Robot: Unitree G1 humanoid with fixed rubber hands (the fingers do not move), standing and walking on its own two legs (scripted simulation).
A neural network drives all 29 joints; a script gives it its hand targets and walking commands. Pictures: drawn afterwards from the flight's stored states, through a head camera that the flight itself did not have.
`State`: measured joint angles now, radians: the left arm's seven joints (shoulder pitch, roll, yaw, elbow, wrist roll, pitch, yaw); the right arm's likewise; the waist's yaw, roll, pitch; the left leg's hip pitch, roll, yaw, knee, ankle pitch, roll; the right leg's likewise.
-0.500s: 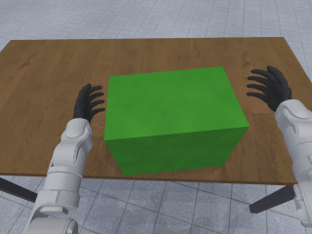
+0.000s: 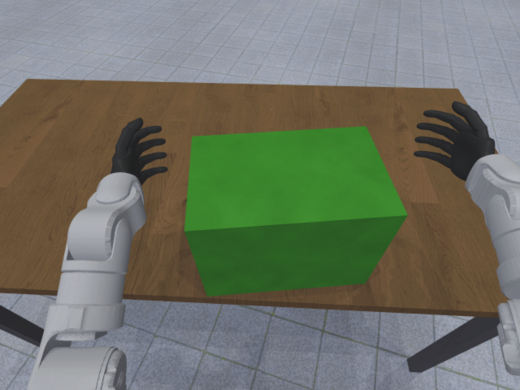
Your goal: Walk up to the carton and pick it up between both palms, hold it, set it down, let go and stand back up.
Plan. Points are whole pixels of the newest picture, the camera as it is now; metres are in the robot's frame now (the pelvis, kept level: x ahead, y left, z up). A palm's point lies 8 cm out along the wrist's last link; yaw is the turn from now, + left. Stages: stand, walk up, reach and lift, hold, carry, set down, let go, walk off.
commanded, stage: set down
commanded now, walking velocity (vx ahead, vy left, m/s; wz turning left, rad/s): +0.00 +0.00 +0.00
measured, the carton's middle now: (283, 214) +0.41 +0.01 +0.02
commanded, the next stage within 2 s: none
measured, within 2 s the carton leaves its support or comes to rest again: neither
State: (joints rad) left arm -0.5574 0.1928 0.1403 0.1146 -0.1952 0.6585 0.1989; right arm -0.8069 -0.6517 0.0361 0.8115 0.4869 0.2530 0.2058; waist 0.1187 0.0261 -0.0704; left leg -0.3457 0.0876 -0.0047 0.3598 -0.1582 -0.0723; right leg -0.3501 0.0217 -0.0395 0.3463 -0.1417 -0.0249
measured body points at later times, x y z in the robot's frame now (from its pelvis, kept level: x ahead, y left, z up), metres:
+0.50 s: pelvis +0.00 +0.00 +0.00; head +0.05 -0.02 +0.45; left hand +0.30 +0.22 +0.09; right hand +0.36 -0.28 +0.07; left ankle +0.00 +0.16 -0.74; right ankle +0.01 -0.10 -0.74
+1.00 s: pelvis +0.00 +0.00 +0.00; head +0.01 +0.00 +0.45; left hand +0.24 +0.22 +0.04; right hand +0.28 -0.28 +0.04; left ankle +0.00 +0.16 -0.74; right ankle +0.01 -0.10 -0.74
